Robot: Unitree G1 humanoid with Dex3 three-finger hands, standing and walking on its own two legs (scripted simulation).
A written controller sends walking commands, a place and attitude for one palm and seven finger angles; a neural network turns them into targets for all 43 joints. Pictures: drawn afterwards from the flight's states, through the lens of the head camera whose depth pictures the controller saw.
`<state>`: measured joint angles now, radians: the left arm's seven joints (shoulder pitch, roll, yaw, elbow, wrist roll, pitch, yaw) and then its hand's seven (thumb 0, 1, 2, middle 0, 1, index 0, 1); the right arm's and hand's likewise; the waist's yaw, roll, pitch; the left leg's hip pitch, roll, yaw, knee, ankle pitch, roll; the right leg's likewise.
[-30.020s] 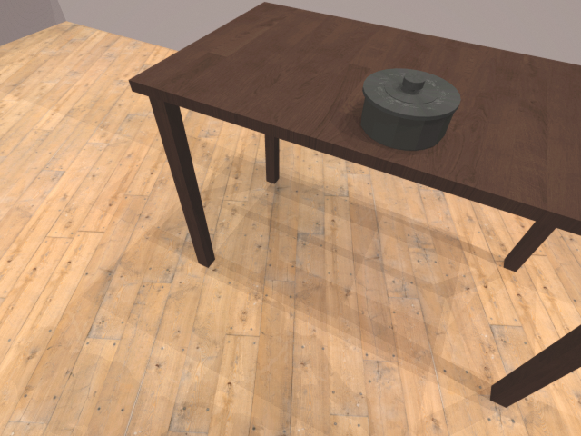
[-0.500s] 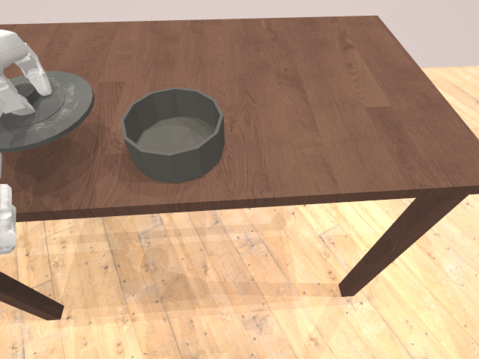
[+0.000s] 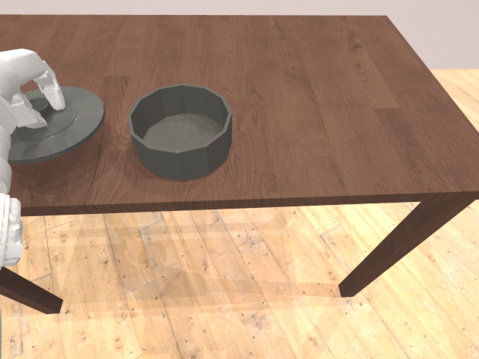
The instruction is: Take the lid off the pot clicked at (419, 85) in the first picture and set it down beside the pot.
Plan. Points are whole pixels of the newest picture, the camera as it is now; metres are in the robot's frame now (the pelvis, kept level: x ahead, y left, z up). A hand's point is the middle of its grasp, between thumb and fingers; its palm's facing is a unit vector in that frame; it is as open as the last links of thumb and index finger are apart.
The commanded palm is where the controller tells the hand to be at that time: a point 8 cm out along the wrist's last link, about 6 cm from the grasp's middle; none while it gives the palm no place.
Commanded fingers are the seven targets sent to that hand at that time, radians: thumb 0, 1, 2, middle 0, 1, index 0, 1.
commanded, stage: lower the lid onto the table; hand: left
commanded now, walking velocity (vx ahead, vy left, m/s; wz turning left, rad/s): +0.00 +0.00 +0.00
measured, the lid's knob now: (37, 109) +0.49 +0.31 +0.15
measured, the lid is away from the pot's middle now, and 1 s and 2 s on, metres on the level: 0.23 0.23 0.24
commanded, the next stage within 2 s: open the fingers wide in 1.00 s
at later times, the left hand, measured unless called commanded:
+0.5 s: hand (34, 128) +0.45 +0.31 +0.14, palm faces -0.42 -0.15 -0.89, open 6.8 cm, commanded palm +0.47 +0.31 +0.21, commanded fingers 0.00 0.79 0.85 -0.91 -1.01 -0.90 -1.02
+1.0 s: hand (42, 134) +0.46 +0.31 +0.12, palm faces -0.44 -0.14 -0.89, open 6.8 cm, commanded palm +0.48 +0.31 +0.18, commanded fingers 0.00 0.79 0.85 -0.91 -1.01 -0.90 -1.02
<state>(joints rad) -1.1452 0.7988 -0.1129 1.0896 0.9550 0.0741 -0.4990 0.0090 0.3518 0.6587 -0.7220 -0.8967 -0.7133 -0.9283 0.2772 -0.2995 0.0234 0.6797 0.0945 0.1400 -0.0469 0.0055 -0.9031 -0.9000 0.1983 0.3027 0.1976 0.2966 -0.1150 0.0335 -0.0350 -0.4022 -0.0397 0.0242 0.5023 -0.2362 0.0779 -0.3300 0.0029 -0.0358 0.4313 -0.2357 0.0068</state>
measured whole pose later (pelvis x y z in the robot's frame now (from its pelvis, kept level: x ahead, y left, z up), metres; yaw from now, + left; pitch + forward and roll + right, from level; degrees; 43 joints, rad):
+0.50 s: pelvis +0.00 +0.00 +0.00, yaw +0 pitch +8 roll -2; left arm -1.13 0.80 -0.11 1.17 0.96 0.02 -0.47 0.01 0.35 0.66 -0.72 -0.90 -0.71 -0.93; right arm 0.31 -0.30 0.02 0.69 0.10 0.15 -0.06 0.01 -0.90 -0.90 0.20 0.30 0.20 0.30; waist -0.12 0.03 -0.03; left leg -0.44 -0.03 0.03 0.54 -0.25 0.08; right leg -0.36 0.01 -0.03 0.46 -0.24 0.01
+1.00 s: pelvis +0.00 +0.01 -0.01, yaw -1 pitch +11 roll -3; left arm -1.09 0.81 -0.09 1.19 0.96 -0.03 -0.43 0.01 0.36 0.65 -0.71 -0.90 -0.71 -0.93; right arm 0.33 -0.30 0.02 0.69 0.09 0.17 -0.07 0.00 -0.90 -0.90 0.20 0.30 0.20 0.30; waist -0.13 0.03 -0.06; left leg -0.50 -0.03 0.04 0.59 -0.28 0.09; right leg -0.42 0.01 -0.02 0.50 -0.26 0.01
